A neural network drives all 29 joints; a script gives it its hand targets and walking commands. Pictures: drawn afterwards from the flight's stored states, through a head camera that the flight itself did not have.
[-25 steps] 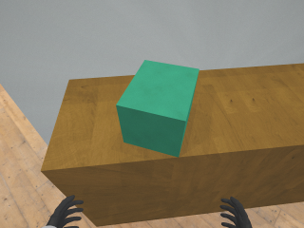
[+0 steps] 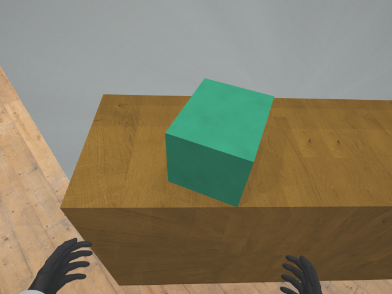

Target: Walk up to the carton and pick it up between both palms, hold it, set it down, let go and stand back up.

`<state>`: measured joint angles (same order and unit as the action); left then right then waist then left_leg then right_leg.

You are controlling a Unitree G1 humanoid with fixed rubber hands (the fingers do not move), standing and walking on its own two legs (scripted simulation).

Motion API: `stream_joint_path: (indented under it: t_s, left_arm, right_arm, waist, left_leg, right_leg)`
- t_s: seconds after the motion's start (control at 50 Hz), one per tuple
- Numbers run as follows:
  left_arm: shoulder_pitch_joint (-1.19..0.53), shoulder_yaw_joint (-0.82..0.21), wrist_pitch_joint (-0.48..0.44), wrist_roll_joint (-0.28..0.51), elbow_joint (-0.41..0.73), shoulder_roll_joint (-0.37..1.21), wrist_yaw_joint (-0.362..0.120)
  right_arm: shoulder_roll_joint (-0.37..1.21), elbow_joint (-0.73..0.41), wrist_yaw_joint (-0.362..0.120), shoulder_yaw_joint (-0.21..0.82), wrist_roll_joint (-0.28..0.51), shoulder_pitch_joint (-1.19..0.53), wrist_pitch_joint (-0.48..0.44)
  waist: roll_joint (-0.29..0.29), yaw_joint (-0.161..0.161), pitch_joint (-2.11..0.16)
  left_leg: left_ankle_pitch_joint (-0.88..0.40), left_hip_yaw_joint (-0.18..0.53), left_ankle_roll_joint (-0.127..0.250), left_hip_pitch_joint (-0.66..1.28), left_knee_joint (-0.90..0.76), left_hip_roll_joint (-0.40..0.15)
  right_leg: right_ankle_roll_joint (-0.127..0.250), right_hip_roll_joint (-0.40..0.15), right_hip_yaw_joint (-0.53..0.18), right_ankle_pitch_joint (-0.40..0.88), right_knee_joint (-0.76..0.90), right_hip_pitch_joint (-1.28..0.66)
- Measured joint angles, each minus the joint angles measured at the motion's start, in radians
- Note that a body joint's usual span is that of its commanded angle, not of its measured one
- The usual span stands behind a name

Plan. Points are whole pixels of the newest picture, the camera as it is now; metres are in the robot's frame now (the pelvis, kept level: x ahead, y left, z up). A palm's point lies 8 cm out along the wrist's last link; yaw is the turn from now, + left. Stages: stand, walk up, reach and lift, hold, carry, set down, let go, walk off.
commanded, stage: reach and lift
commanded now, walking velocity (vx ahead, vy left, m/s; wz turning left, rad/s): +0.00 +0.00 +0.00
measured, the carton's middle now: (220, 139) +0.48 -0.04 +0.04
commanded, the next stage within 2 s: none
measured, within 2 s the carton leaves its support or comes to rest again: neither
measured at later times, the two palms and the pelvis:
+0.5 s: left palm (42, 272) +0.16 +0.26 +0.04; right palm (299, 284) +0.16 -0.15 +0.05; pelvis +0.02 +0.01 +0.00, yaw +1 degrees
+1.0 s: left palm (61, 225) +0.22 +0.25 +0.07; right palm (300, 253) +0.20 -0.16 +0.07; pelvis +0.02 +0.02 +0.00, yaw +1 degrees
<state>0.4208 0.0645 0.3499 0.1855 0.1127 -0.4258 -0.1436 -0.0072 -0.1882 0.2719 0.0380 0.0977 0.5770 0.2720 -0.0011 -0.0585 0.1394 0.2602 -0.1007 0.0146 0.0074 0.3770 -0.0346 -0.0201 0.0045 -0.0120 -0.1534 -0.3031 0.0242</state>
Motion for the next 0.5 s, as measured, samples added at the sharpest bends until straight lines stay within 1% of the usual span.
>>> stream_joint_path:
  t_s: [0.12,0.22,0.34,0.38,0.44,0.5]
  left_arm:
    - [0.029,-0.007,-0.039,0.038,0.032,-0.013,-0.010]
    - [0.044,-0.019,-0.059,0.076,0.077,-0.036,-0.022]
    - [0.045,-0.018,-0.052,0.073,0.133,-0.049,-0.026]
    - [0.050,-0.013,-0.050,0.077,0.150,-0.051,-0.027]
    - [0.067,-0.009,-0.067,0.088,0.181,-0.061,-0.030]
    - [0.081,-0.011,-0.088,0.094,0.208,-0.074,-0.030]
  right_arm:
    - [-0.021,-0.090,0.025,-0.020,0.006,0.020,0.035]
    - [0.006,-0.179,0.044,-0.003,0.029,0.054,0.059]
    - [0.038,-0.231,0.064,0.042,0.052,0.074,0.085]
    - [0.044,-0.247,0.077,0.057,0.056,0.085,0.082]
    - [0.054,-0.272,0.094,0.074,0.055,0.109,0.053]
    - [0.060,-0.288,0.100,0.078,0.049,0.123,0.021]
  waist:
    - [-0.019,-0.003,-0.017]
    - [-0.004,-0.014,-0.039]
    - [0.009,-0.030,-0.027]
    - [0.008,-0.032,-0.018]
    - [0.008,-0.036,-0.014]
    - [0.008,-0.036,-0.007]
  left_leg:
    - [0.011,-0.008,0.010,0.000,0.010,0.004]
    - [0.015,-0.001,0.007,0.005,0.007,0.006]
    - [0.031,0.008,0.004,0.009,0.024,0.000]
    - [0.035,0.012,0.002,0.013,0.026,-0.001]
    - [0.041,0.015,0.002,0.007,0.035,-0.002]
    - [0.049,0.018,0.003,0.002,0.043,-0.004]
  right_leg:
    - [-0.007,-0.004,-0.008,-0.008,-0.011,0.003]
    - [-0.006,-0.006,-0.002,-0.018,-0.012,-0.002]
    - [-0.003,-0.001,0.008,-0.027,-0.012,-0.017]
    - [-0.004,-0.001,0.011,-0.029,-0.006,-0.027]
    - [-0.006,0.000,0.014,-0.030,-0.003,-0.027]
    - [-0.006,0.002,0.017,-0.031,0.002,-0.029]
